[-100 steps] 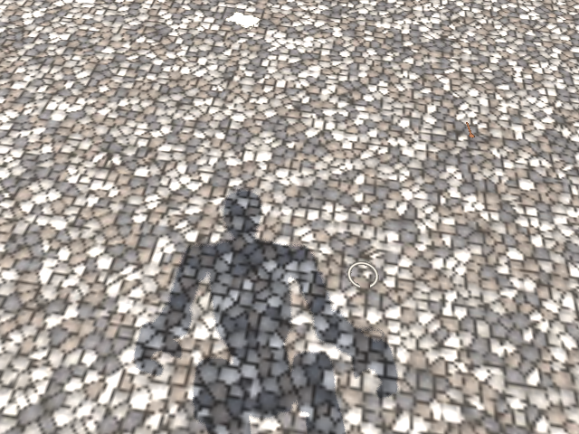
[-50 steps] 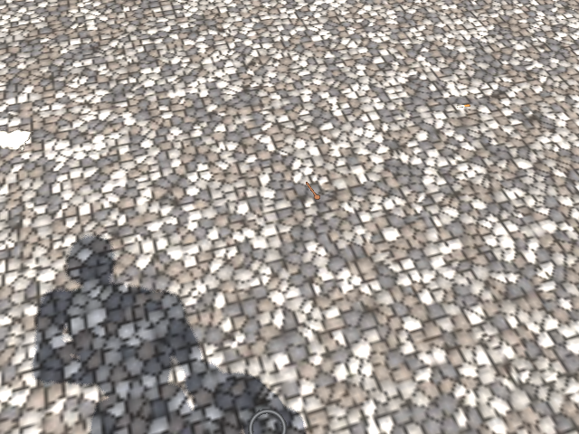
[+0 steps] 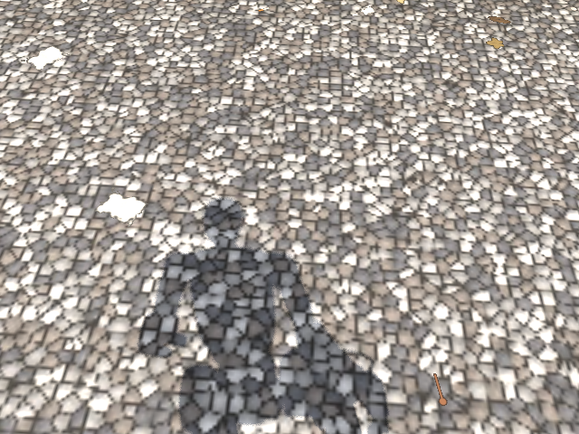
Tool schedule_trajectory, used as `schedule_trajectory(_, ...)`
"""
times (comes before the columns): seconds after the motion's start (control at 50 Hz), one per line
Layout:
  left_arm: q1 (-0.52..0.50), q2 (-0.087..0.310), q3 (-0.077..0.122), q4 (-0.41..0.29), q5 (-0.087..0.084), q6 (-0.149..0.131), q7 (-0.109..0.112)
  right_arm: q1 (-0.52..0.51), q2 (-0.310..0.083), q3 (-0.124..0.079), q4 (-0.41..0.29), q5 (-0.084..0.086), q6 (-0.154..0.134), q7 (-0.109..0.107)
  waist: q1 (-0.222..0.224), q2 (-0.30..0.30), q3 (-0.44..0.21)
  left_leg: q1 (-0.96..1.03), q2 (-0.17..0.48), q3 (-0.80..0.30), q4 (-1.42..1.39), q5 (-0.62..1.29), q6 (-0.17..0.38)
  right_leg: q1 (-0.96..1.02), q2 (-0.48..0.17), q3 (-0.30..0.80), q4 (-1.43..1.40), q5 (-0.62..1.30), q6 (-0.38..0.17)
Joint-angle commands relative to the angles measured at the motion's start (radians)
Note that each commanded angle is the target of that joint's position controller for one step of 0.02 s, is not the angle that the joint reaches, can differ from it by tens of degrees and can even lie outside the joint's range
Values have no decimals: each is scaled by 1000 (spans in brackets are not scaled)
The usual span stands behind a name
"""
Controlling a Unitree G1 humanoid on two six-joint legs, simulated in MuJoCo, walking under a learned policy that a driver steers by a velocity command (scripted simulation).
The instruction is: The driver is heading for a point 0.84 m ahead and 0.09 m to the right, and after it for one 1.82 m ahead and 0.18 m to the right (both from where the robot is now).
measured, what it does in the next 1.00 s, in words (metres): walks ahead: right foot, then left foot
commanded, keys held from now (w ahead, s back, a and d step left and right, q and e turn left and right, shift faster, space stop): w+q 0.12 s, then w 0.36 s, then w+e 0.52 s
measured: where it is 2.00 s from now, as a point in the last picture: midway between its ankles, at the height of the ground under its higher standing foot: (329, 232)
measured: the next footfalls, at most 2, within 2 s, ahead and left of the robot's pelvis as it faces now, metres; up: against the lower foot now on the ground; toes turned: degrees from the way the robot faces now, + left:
right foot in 0.24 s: +0.32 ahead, -0.12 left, +0.00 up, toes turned +8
left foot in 0.74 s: +0.53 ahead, +0.12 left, +0.00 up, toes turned +6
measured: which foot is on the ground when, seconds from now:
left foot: down 0.00-0.26, up 0.28-0.72, down 0.74-1.00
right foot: up 0.00-0.22, down 0.24-0.74, up 0.76-1.00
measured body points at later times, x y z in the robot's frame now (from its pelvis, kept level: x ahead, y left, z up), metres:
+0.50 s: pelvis +0.28 -0.05 +0.00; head +0.30 -0.06 +0.45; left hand +0.26 +0.22 -0.12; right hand +0.43 -0.28 -0.13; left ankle +0.28 +0.10 -0.67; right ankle +0.28 -0.13 -0.74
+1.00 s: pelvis +0.51 +0.03 +0.00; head +0.53 +0.04 +0.45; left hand +0.61 +0.30 -0.13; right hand +0.55 -0.24 -0.12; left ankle +0.49 +0.11 -0.74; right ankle +0.55 -0.11 -0.66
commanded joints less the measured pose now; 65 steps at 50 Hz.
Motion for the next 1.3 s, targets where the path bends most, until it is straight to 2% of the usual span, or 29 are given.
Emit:
schedule_trajectory(0.02, -71, 65, 10, -79, -4, -1, -3, 53, -147, -33, -50, 1, -13, -4, -15, 83, -11, 9, 234, -218, -93, 359, 100, -23, 41, -50, -124, 118, 14)
schedule_trajectory(0.14, -206, 78, -1, -141, -16, -22, -10, 119, -163, -36, -51, -15, -8, -18, -62, 104, -12, 141, 270, -284, -9, 459, 83, -1, 97, -43, -331, 146, -18)
schedule_trajectory(0.18, -137, 96, 4, -127, -17, -31, -8, 83, -168, -34, -59, -17, -12, -24, -21, 117, -18, 117, 285, -289, 21, 505, 47, 142, 112, -40, -410, 118, -53)
schedule_trajectory(0.22, 65, 133, 24, -61, -16, -45, 6, 49, -177, -32, -59, -16, -22, -19, 72, 90, -98, 86, 245, -248, 213, 692, 8, 411, 161, -69, -483, 77, -97)
schedule_trajectory(0.24, 199, 166, 36, -31, -5, -57, 18, 51, -156, -25, -59, -12, -29, -12, 134, 46, -183, 0, 189, -203, 412, 590, -12, 612, 88, -7, -508, 60, -131)
schedule_trajectory(0.26, 326, 248, 53, -31, 18, -60, 33, 107, -69, -2, -90, 6, -35, -8, 147, -98, -327, -186, 104, -119, 716, 200, -42, 844, -171, 331, -537, -117, -201)
schedule_trajectory(0.28, 309, 287, 70, -3, 1, -42, 24, 211, -75, -4, -84, 10, -31, -7, 77, -299, -365, -391, -8, -64, 905, -320, -60, 896, -303, 753, -693, -152, -308)
schedule_trajectory(0.3, 209, 193, 55, -27, -16, -33, 15, 162, -122, -7, -58, -21, -18, -14, 50, -96, -192, -474, 71, -96, 975, -252, -55, 759, -272, 677, -706, -272, -304)
schedule_trajectory(0.32, 149, 122, 39, -35, -24, -35, 10, 64, -118, -4, -70, -30, -17, -4, 57, 8, -89, -469, 102, -88, 944, -176, -58, 635, -217, 515, -717, -239, -288)
schedule_trajectory(0.38, 152, 87, 26, 10, -20, -54, 10, 12, -84, 6, -86, -41, -1, 16, 22, -52, -30, -408, 156, -61, 820, -121, -74, 502, -98, 253, -761, 51, -234)
schedule_trajectory(0.48, 236, 104, 32, 69, -37, -79, 1, -103, -61, 21, -120, -46, 11, 30, 25, -56, -19, -504, 197, 0, 699, -24, -108, 534, -84, 137, -821, 206, -262)
schedule_trajectory(0.56, 302, 102, 32, 108, -44, -67, 1, -289, -16, 49, -178, -41, 1, 37, 67, -54, 9, -464, 213, 77, 436, 99, -147, 511, -27, 83, -821, 273, -251)
schedule_trajectory(0.64, 354, 137, 42, 134, -38, -57, 4, -362, -31, 54, -198, -29, -9, 27, 87, -56, -1, -372, 175, 95, 297, 117, -149, 543, -47, 113, -751, 369, -240)
schedule_trajectory(0.68, 345, 149, 47, 136, -35, -52, 8, -350, -50, 48, -200, -27, -18, 17, 68, -61, -10, -312, 165, 82, 250, 68, -132, 564, -67, 151, -700, 389, -229)
schedule_trajectory(0.72, 319, 156, 50, 134, -39, -48, 10, -209, -79, 33, -157, -33, -34, 3, -5, -30, -62, -103, 140, 82, 132, 53, -104, 536, -34, 144, -544, 438, -201)
schedule_trajectory(0.74, 316, 128, 44, 125, -46, -51, 8, -75, -131, 14, -121, -51, -49, -11, -56, 32, -152, 105, 220, 3, 104, 33, -71, 447, 28, 100, -351, 366, -178)
schedule_trajectory(0.76, 318, 46, 25, 73, -66, -55, 7, 61, -226, -8, -123, -74, -53, -26, -100, 183, -303, 360, 497, -297, 59, -121, -11, 230, 126, 14, -50, 22, -143)
schedule_trajectory(0.78, 380, 53, 31, 59, -64, -43, 14, 51, -267, -24, -116, -56, -32, -24, -58, 301, -314, 367, 626, -588, -51, -200, 66, 27, 202, -33, 126, -362, -140)
schedule_trajectory(0.8, 350, 109, 47, 86, -38, -24, 18, -13, -166, -3, -126, -39, -24, -20, -30, 158, -189, 254, 576, -517, -60, -288, 61, -10, 129, 19, 207, -302, -150)
schedule_trajectory(0.82, 307, 91, 47, 87, -35, -20, 6, -81, -96, 14, -135, -31, -28, -15, -7, 110, -86, 140, 520, -376, -91, -241, 41, -6, 95, 26, 194, -215, -146)
schedule_trajectory(0.86, 279, 69, 50, 86, -22, -3, -9, -121, -50, 25, -129, -28, -41, -17, 28, 140, -24, 25, 443, -181, -140, -49, -1, 41, 57, 8, 154, -139, -124)
schedule_trajectory(0.96, 181, 40, 48, 44, -13, 28, -35, -61, -64, 13, -84, -14, -73, -19, 48, 111, -20, 33, 417, 19, -173, 213, 7, -27, 40, -11, 151, 5, -88)
schedule_trajectory(1.04, 42, 27, 36, -10, -14, 29, -50, -20, -62, 12, -53, -20, -69, -18, 30, 106, 18, 49, 394, 137, -177, 282, 6, -68, 39, -43, -16, 132, -75)
schedule_trajectory(1.14, -114, 23, 20, -74, -9, 25, -66, 40, -103, -1, -19, -21, -60, -25, -8, 103, 50, 117, 419, 227, -153, 366, -10, 11, 59, -134, -258, 152, -118)
schedule_trajectory(1.2, -120, 39, 25, -90, -4, 25, -61, 61, -129, -7, 0, -23, -41, -32, 2, 113, 32, 202, 432, 279, -36, 654, -29, 84, 114, -188, -324, 29, -171)
schedule_trajectory(1.24, -9, 64, 40, -64, -2, 21, -49, 62, -164, -15, 7, -24, -22, -36, 55, 131, -47, 228, 433, 307, 187, 921, -36, 233, 191, -216, -354, -77, -218)
schedule_trajectory(1.26, 128, 85, 55, -23, 3, 10, -39, 54, -173, -17, 3, -20, -12, -35, 117, 107, -127, 169, 421, 323, 391, 870, -51, 411, 226, -206, -425, -54, -247)
schedule_trajectory(1.28, 295, 159, 84, 27, 14, 5, -21, 49, -154, -10, -23, -22, -11, -33, 186, 23, -232, -34, 394, 327, 680, 584, -84, 675, 126, -36, -479, -122, -295)
schedule_trajectory(1.3, 263, 286, 112, 10, 2, 8, -8, 83, -21, 17, -100, -18, -19, -10, 104, -220, -300, -502, 205, 283, 1031, -338, -149, 979, -187, 496, -540, -122, -435)
Keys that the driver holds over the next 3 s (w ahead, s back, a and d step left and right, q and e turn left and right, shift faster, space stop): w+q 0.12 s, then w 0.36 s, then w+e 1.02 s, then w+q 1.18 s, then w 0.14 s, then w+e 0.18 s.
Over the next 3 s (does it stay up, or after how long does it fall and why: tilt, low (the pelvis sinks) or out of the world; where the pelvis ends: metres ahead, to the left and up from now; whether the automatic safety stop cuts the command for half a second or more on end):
stays up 1.56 -0.12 -0.01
